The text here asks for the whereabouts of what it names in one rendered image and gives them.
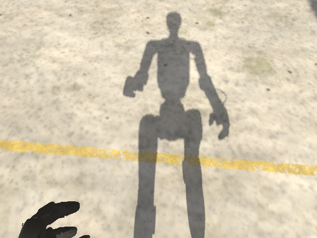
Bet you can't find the left robot hand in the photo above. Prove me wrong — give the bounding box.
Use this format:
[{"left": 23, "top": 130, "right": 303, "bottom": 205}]
[{"left": 18, "top": 201, "right": 90, "bottom": 238}]

